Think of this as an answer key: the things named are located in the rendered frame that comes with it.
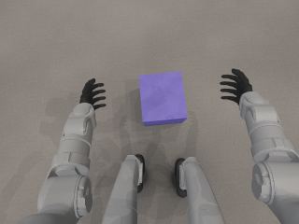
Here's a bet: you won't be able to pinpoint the robot right upper arm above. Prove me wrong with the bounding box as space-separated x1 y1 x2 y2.
251 161 299 224

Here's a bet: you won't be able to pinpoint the robot right hand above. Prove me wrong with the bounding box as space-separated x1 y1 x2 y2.
220 68 253 105

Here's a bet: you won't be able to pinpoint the right robot forearm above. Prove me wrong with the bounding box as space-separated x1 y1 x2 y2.
239 91 299 163

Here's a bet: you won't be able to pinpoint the right robot shin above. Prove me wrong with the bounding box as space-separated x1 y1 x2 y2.
179 157 203 190

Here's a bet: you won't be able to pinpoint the robot shin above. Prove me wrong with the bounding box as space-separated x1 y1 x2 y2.
121 155 141 186
179 157 203 190

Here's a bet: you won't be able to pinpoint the carton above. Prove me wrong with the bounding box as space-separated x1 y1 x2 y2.
138 71 188 126

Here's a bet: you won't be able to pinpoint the left robot forearm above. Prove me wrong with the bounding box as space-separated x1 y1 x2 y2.
37 103 97 213

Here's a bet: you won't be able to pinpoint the left robot shin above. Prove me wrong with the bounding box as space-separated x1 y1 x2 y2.
121 155 141 186

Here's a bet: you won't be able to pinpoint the robot left hand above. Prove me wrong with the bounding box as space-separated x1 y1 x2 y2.
79 78 106 110

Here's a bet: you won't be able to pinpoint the robot left upper arm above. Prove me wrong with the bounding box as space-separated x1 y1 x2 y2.
16 175 93 224

